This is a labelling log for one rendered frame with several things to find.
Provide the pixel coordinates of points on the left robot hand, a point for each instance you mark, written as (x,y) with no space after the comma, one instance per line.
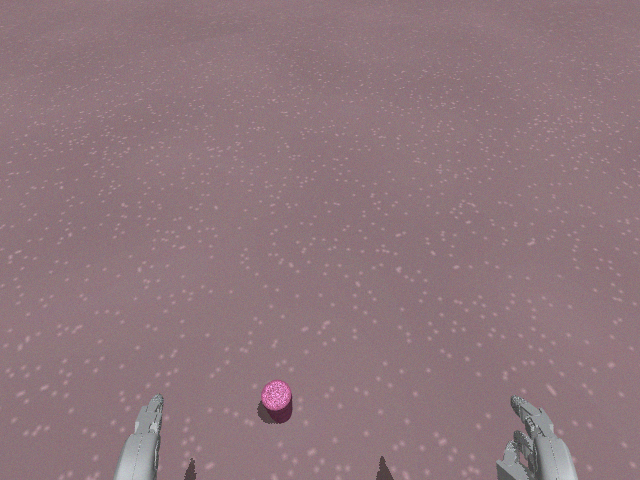
(139,456)

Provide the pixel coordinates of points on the right robot hand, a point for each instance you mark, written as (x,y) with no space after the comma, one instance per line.
(548,456)

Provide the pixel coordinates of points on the cup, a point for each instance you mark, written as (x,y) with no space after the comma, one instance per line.
(276,397)

